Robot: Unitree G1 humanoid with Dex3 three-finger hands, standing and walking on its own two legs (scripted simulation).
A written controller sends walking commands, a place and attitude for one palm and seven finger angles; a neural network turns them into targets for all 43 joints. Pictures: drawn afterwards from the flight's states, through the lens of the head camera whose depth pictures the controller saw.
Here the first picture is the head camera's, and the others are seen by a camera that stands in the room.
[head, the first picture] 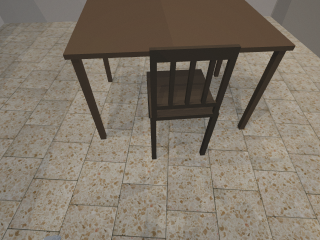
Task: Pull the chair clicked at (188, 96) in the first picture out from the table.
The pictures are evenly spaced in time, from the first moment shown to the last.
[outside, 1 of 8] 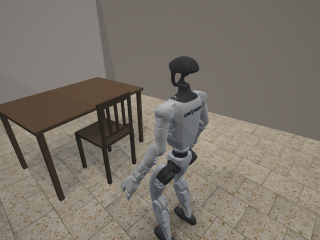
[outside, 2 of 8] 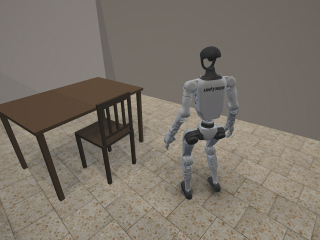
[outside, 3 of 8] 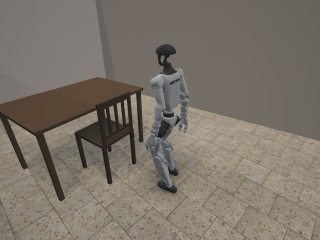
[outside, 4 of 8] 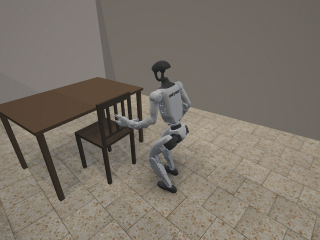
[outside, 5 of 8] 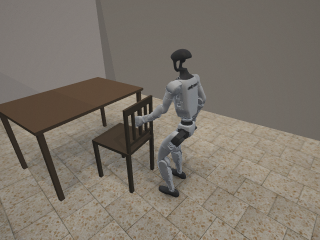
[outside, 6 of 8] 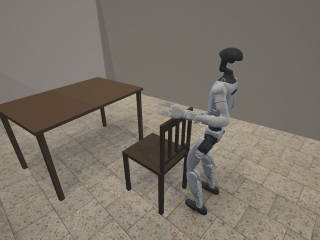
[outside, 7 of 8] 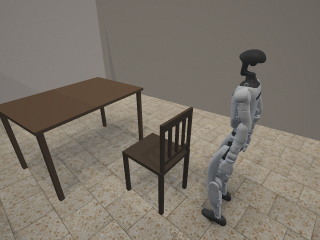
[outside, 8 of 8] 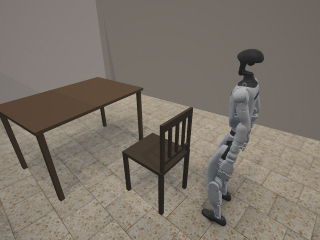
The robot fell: no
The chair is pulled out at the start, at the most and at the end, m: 0.00 0.64 0.62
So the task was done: yes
